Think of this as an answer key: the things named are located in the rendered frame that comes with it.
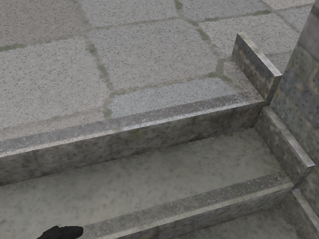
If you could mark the stairs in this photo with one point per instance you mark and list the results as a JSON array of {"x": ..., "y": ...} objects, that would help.
[{"x": 210, "y": 176}]

